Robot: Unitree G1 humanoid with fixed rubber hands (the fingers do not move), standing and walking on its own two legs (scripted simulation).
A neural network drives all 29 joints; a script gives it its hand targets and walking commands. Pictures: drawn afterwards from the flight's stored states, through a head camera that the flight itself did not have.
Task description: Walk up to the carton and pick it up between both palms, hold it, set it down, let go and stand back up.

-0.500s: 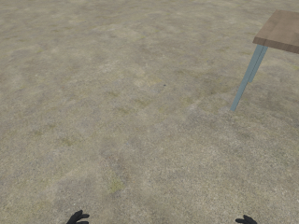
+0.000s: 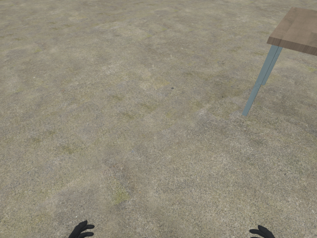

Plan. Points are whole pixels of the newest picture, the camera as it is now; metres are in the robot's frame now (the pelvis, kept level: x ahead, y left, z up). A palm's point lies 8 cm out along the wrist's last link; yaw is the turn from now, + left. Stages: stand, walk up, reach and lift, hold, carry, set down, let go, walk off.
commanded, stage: stand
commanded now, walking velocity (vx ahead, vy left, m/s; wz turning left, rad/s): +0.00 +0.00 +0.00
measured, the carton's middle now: out of the picture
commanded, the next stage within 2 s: walk up in 0.06 s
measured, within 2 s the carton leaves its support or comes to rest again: neither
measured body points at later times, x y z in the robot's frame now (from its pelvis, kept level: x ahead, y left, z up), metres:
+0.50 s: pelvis +0.03 -0.04 +0.00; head +0.03 -0.05 +0.44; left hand +0.20 +0.21 -0.10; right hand +0.04 -0.35 -0.11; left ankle +0.02 +0.12 -0.73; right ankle +0.08 -0.21 -0.69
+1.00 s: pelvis +0.15 -0.16 -0.03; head +0.14 -0.14 +0.42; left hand +0.33 +0.07 -0.15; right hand +0.12 -0.46 -0.10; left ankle +0.28 -0.11 -0.73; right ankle +0.11 -0.27 -0.72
